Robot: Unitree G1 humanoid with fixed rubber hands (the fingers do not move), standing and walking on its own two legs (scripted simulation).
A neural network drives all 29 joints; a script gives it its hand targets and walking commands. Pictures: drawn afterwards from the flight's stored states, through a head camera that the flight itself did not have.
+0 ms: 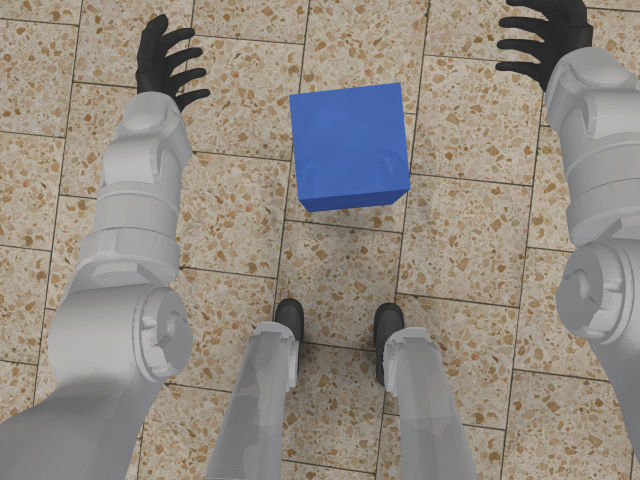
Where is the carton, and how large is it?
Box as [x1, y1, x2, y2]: [289, 82, 410, 211]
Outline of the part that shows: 400,82 289,95 298,199 308,211 390,204 410,188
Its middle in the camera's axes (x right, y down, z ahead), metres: +0.07 -0.19 +0.85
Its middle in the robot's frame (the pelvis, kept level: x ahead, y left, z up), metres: +0.56 +0.00 -0.54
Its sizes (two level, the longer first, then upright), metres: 0.210 0.200 0.250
